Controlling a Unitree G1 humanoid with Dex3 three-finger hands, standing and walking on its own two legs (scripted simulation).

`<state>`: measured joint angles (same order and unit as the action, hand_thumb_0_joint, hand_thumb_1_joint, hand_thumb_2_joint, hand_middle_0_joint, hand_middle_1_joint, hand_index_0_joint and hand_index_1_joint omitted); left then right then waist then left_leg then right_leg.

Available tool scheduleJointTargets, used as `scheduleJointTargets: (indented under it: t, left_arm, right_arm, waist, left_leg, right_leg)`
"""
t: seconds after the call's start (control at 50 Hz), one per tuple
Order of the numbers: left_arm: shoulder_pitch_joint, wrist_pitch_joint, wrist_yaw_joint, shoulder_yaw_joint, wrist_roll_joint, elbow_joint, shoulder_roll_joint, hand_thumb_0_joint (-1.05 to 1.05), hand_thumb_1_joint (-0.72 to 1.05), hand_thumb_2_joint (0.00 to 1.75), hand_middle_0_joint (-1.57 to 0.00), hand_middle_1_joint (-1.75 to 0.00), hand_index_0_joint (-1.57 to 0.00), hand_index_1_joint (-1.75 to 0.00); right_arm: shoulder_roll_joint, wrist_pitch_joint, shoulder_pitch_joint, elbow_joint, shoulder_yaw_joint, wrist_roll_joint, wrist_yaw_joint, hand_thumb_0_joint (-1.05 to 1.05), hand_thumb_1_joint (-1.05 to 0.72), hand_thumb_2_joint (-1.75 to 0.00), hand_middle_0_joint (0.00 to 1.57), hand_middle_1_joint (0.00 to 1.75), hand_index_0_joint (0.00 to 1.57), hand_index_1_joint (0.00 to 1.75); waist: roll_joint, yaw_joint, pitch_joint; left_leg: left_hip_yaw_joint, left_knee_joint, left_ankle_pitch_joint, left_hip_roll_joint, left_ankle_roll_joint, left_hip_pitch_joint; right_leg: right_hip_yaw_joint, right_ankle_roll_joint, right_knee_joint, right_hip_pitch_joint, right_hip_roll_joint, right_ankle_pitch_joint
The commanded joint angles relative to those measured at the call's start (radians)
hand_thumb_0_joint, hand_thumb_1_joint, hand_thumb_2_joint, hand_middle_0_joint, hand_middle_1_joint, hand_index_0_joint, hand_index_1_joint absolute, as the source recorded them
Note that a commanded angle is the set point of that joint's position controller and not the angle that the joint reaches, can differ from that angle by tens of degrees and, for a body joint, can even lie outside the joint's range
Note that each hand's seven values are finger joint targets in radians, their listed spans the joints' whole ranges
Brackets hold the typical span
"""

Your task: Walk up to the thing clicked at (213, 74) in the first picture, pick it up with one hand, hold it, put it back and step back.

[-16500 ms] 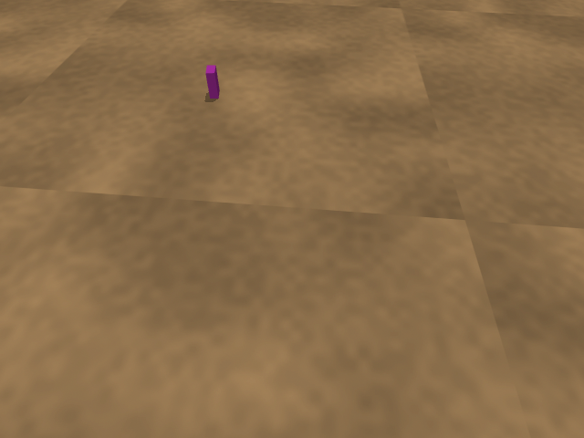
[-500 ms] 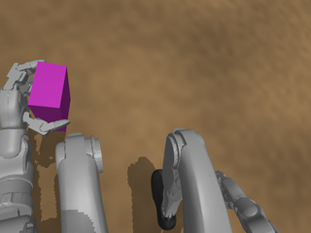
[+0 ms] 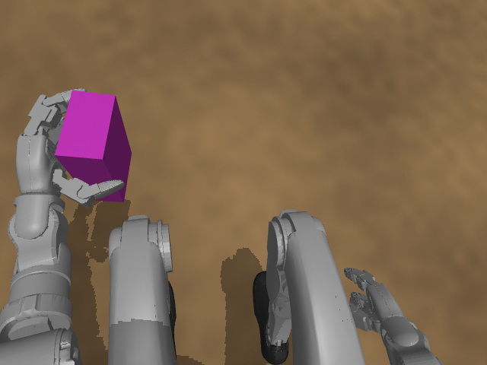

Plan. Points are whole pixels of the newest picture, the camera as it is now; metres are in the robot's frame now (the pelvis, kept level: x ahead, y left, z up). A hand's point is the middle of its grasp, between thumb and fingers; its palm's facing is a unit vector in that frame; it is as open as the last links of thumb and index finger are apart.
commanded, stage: settle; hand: left
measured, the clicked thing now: (101, 153) +0.42 +0.22 -0.06
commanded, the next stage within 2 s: lift in 0.24 s
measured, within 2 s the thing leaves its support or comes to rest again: neither
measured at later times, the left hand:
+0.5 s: hand (82, 148) +0.41 +0.23 -0.01, palm faces +0.09 -0.99 -0.04, open 13.7 cm
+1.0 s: hand (45, 128) +0.38 +0.22 +0.10, palm faces +0.06 -1.00 -0.05, open 13.7 cm
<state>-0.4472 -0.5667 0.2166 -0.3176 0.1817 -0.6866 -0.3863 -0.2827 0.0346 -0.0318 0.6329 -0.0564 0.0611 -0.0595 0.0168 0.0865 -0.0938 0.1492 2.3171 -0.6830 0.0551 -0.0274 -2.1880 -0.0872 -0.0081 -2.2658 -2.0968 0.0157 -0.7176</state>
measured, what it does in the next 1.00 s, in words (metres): rises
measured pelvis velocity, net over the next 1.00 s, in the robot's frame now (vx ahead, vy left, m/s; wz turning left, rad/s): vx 0.01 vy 0.00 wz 0.06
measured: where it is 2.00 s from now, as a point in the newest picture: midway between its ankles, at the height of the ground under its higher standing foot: (218, 337)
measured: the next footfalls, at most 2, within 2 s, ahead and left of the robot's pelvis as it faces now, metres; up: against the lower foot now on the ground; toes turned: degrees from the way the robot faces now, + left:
none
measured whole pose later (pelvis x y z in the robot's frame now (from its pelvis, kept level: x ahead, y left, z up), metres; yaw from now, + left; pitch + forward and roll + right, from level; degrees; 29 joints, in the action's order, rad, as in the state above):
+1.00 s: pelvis +0.01 +0.00 +0.10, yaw +3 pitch +32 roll -4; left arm -0.31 -0.41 0.22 -0.25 0.20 -0.44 -0.32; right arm -0.26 -0.01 -0.10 0.61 0.01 -0.02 0.00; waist -0.01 0.05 -0.18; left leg 0.08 1.99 -0.66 0.06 -0.01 -1.90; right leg -0.04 -0.01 -1.96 -1.83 0.00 -0.70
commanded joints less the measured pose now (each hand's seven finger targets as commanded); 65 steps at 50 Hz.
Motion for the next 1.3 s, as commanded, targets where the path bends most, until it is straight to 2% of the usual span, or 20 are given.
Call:
scheduleJointTargets:
  t: [0.0, 0.04, 0.24, 0.26, 0.3, 0.32, 0.34, 0.38, 0.52, 0.66, 0.68, 0.7, 0.74, 0.86, 0.94, 1.08, 1.12, 1.22, 1.24, 1.28]
  left_arm:
    - [-0.279, -0.098, -0.005, -0.057, 0.028, 0.219, -0.177, 0.00, 0.16, 1.20, -1.18, -1.28, -1.16, -1.32]
    - [-0.310, -0.103, -0.005, -0.068, 0.022, 0.246, -0.209, 0.00, 0.16, 1.19, -1.19, -1.27, -1.16, -1.32]
    - [-0.272, -0.098, 0.002, -0.051, 0.012, 0.133, -0.146, 0.00, 0.13, 1.20, -1.17, -1.28, -1.15, -1.32]
    - [-0.344, -0.110, -0.003, -0.079, 0.016, 0.210, -0.191, 0.00, 0.13, 1.21, -1.17, -1.28, -1.14, -1.32]
    - [-0.321, -0.110, 0.000, -0.063, 0.013, 0.184, -0.166, 0.00, 0.13, 1.22, -1.18, -1.30, -1.16, -1.33]
    - [-0.357, -0.114, -0.002, -0.076, 0.012, 0.217, -0.196, 0.00, 0.13, 1.21, -1.18, -1.28, -1.16, -1.32]
    - [-0.278, -0.103, 0.000, -0.059, 0.012, 0.118, -0.147, 0.00, 0.09, 1.13, -1.19, -1.32, -1.19, -1.33]
    - [-0.357, -0.118, 0.000, -0.075, 0.011, 0.208, -0.189, 0.00, 0.04, 1.15, -1.14, -1.29, -1.14, -1.31]
    - [-0.319, -0.095, 0.034, -0.047, 0.025, 0.245, -0.174, 0.00, 0.07, 1.13, -1.13, -1.27, -1.13, -1.29]
    - [-0.283, -0.054, 0.035, -0.060, 0.043, 0.332, -0.187, 0.00, 0.10, 1.15, -1.15, -1.30, -1.16, -1.31]
    - [-0.222, -0.042, 0.038, -0.038, 0.045, 0.291, -0.149, 0.00, 0.09, 1.15, -1.15, -1.31, -1.16, -1.31]
    - [-0.256, -0.041, 0.034, -0.061, 0.046, 0.357, -0.184, 0.00, 0.09, 1.15, -1.15, -1.30, -1.16, -1.31]
    - [-0.191, -0.018, 0.036, -0.018, 0.050, 0.325, -0.127, 0.00, 0.07, 1.15, -1.16, -1.31, -1.17, -1.31]
    - [-0.172, 0.023, 0.011, -0.025, 0.057, 0.503, -0.148, 0.00, 0.08, 1.16, -1.15, -1.31, -1.16, -1.31]
    - [-0.114, 0.077, -0.001, 0.027, 0.062, 0.551, -0.102, 0.00, 0.11, 1.16, -1.16, -1.31, -1.17, -1.31]
    - [-0.016, 0.139, -0.041, 0.021, 0.058, 0.658, -0.104, 0.00, 0.13, 1.17, -1.16, -1.32, -1.18, -1.31]
    - [-0.003, 0.155, -0.042, 0.058, 0.063, 0.675, -0.071, 0.00, 0.09, 1.15, -1.16, -1.31, -1.17, -1.31]
    - [0.042, 0.193, -0.071, 0.052, 0.063, 0.717, -0.075, 0.00, 0.09, 1.16, -1.16, -1.31, -1.17, -1.31]
    - [0.080, 0.202, -0.070, 0.079, 0.068, 0.688, -0.041, 0.00, 0.08, 1.15, -1.17, -1.31, -1.18, -1.31]
    - [0.040, 0.205, -0.079, 0.079, 0.063, 0.719, -0.056, 0.00, 0.09, 1.15, -1.17, -1.30, -1.18, -1.31]
  right_arm:
    - [-0.204, -0.028, -0.093, -0.061, 0.078, -0.001, 0.013, 0.00, -0.91, -0.91, 0.20, 0.30, 0.20, 0.30]
    - [-0.199, -0.030, -0.098, -0.055, 0.081, 0.002, 0.015, 0.00, -0.91, -0.91, 0.20, 0.30, 0.20, 0.30]
    - [-0.197, -0.034, -0.116, -0.053, 0.087, -0.002, 0.016, 0.00, -0.91, -0.91, 0.20, 0.30, 0.20, 0.30]
    - [-0.199, -0.035, -0.121, -0.046, 0.093, -0.002, 0.018, 0.00, -0.91, -0.91, 0.20, 0.30, 0.20, 0.30]
    - [-0.195, -0.034, -0.127, -0.046, 0.088, -0.001, 0.016, 0.00, -0.91, -0.90, 0.20, 0.30, 0.20, 0.30]
    - [-0.192, -0.035, -0.125, -0.040, 0.089, -0.001, 0.017, 0.00, -0.91, -0.91, 0.20, 0.30, 0.20, 0.30]
    - [-0.193, -0.036, -0.125, -0.047, 0.091, -0.004, 0.017, 0.00, -0.94, -0.91, 0.20, 0.30, 0.20, 0.30]
    - [-0.193, -0.037, -0.127, -0.042, 0.091, -0.002, 0.018, 0.00, -0.93, -0.91, 0.20, 0.30, 0.20, 0.30]
    - [-0.184, -0.049, -0.139, -0.047, 0.108, -0.016, 0.028, 0.00, -0.93, -0.91, 0.20, 0.30, 0.20, 0.30]
    - [-0.180, -0.058, -0.138, -0.071, 0.116, -0.043, 0.043, 0.00, -0.92, -0.90, 0.20, 0.30, 0.20, 0.30]
    - [-0.178, -0.061, -0.138, -0.076, 0.116, -0.046, 0.044, 0.00, -0.92, -0.90, 0.20, 0.30, 0.20, 0.30]
    - [-0.176, -0.065, -0.139, -0.079, 0.117, -0.050, 0.048, 0.00, -0.92, -0.90, 0.20, 0.30, 0.20, 0.30]
    - [-0.171, -0.069, -0.134, -0.091, 0.121, -0.057, 0.051, 0.00, -0.92, -0.90, 0.20, 0.30, 0.20, 0.30]
    - [-0.161, -0.076, -0.141, -0.107, 0.128, -0.070, 0.063, 0.00, -0.92, -0.90, 0.20, 0.30, 0.20, 0.30]
    - [-0.150, -0.081, -0.141, -0.109, 0.130, -0.083, 0.070, 0.00, -0.92, -0.90, 0.20, 0.30, 0.20, 0.30]
    - [-0.143, -0.083, -0.135, -0.143, 0.130, -0.104, 0.087, 0.00, -0.91, -0.90, 0.20, 0.30, 0.20, 0.30]
    - [-0.134, -0.088, -0.138, -0.138, 0.125, -0.103, 0.090, 0.00, -0.92, -0.90, 0.20, 0.30, 0.20, 0.30]
    - [-0.109, -0.099, -0.154, -0.143, 0.115, -0.109, 0.103, 0.00, -0.91, -0.90, 0.20, 0.30, 0.20, 0.30]
    - [-0.105, -0.103, -0.146, -0.146, 0.113, -0.112, 0.106, 0.00, -0.92, -0.90, 0.20, 0.30, 0.20, 0.30]
    - [-0.100, -0.109, -0.162, -0.131, 0.112, -0.110, 0.111, 0.00, -0.92, -0.90, 0.20, 0.30, 0.20, 0.30]
  waist:
    - [-0.173, 0.010, -0.639]
    - [-0.173, -0.001, -0.664]
    - [-0.160, 0.007, -0.648]
    - [-0.174, -0.006, -0.675]
    - [-0.184, 0.003, -0.682]
    - [-0.198, -0.006, -0.693]
    - [-0.154, 0.005, -0.661]
    - [-0.196, -0.004, -0.680]
    - [-0.152, 0.002, -0.731]
    - [-0.165, -0.024, -0.729]
    - [-0.150, -0.017, -0.719]
    - [-0.144, -0.028, -0.716]
    - [-0.125, -0.017, -0.686]
    - [-0.144, -0.041, -0.743]
    - [-0.126, -0.026, -0.706]
    - [-0.138, -0.053, -0.685]
    - [-0.144, -0.042, -0.684]
    - [-0.093, -0.036, -0.638]
    - [-0.071, -0.026, -0.608]
    - [-0.088, -0.020, -0.581]
  left_leg:
    - [-0.069, -0.282, 0.110, -0.023, 0.052, 0.467]
    - [-0.080, -0.280, 0.106, -0.023, 0.054, 0.472]
    - [-0.078, -0.318, 0.117, -0.027, 0.051, 0.502]
    - [-0.081, -0.316, 0.117, -0.027, 0.051, 0.517]
    - [-0.078, -0.326, 0.141, -0.029, 0.050, 0.536]
    - [-0.080, -0.327, 0.139, -0.028, 0.048, 0.537]
    - [-0.079, -0.328, 0.135, -0.028, 0.050, 0.526]
    - [-0.081, -0.338, 0.126, -0.028, 0.047, 0.546]
    - [-0.100, -0.357, 0.118, -0.033, 0.059, 0.544]
    - [-0.095, -0.428, 0.105, -0.033, 0.056, 0.606]
    - [-0.093, -0.438, 0.121, -0.034, 0.057, 0.615]
    - [-0.091, -0.453, 0.108, -0.031, 0.056, 0.623]
    - [-0.090, -0.477, 0.092, -0.031, 0.059, 0.635]
    - [-0.091, -0.545, 0.134, -0.029, 0.056, 0.738]
    - [-0.088, -0.603, 0.139, -0.029, 0.055, 0.785]
    - [-0.056, -0.752, 0.161, -0.024, 0.046, 0.965]
    - [-0.060, -0.775, 0.220, -0.025, 0.047, 1.025]
    - [-0.081, -0.854, 0.245, -0.034, 0.053, 1.058]
    - [-0.082, -0.873, 0.234, -0.034, 0.054, 1.065]
    - [-0.085, -0.905, 0.240, -0.033, 0.051, 1.102]
  right_leg:
    - [-0.031, 0.047, 0.265, 0.314, 0.032, 0.187]
    - [-0.014, 0.045, 0.283, 0.336, 0.031, 0.180]
    - [-0.024, 0.049, 0.291, 0.326, 0.027, 0.182]
    - [-0.019, 0.051, 0.292, 0.322, 0.028, 0.183]
    - [-0.022, 0.051, 0.286, 0.333, 0.025, 0.200]
    - [-0.018, 0.053, 0.282, 0.329, 0.024, 0.198]
    - [-0.019, 0.050, 0.291, 0.321, 0.025, 0.192]
    - [-0.015, 0.053, 0.292, 0.322, 0.022, 0.185]
    - [0.019, 0.045, 0.358, 0.402, 0.019, 0.171]
    - [0.023, 0.053, 0.407, 0.411, 0.017, 0.155]
    - [0.019, 0.051, 0.415, 0.428, 0.016, 0.170]
    - [0.021, 0.053, 0.427, 0.424, 0.017, 0.156]
    - [0.028, 0.051, 0.464, 0.434, 0.015, 0.141]
    - [0.043, 0.048, 0.538, 0.530, 0.011, 0.179]
    - [0.050, 0.042, 0.609, 0.589, 0.008, 0.185]
    - [0.035, 0.044, 0.697, 0.675, 0.003, 0.217]
    - [0.039, 0.039, 0.732, 0.719, 0.002, 0.265]
    - [0.057, 0.026, 0.865, 0.894, 0.003, 0.305]
    - [0.061, 0.025, 0.890, 0.911, 0.002, 0.301]
    - [0.071, 0.022, 0.932, 0.956, 0.000, 0.310]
